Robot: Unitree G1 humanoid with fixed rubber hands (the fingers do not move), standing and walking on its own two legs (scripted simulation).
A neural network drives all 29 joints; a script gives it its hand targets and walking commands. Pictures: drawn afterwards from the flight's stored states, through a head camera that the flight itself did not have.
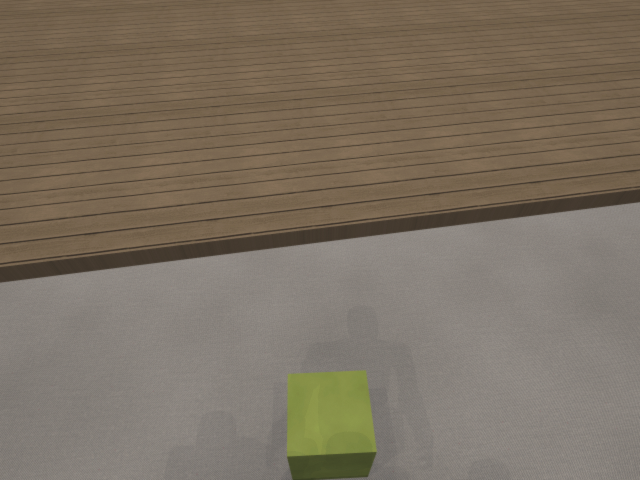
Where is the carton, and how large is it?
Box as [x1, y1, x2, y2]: [287, 370, 376, 479]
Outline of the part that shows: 365,370 288,374 287,458 293,479 321,479 367,476 376,449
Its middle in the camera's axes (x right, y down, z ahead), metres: +0.03 +0.50 +1.07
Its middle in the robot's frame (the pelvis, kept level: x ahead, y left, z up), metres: +0.41 -0.01 -0.65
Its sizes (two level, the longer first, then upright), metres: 0.210 0.200 0.250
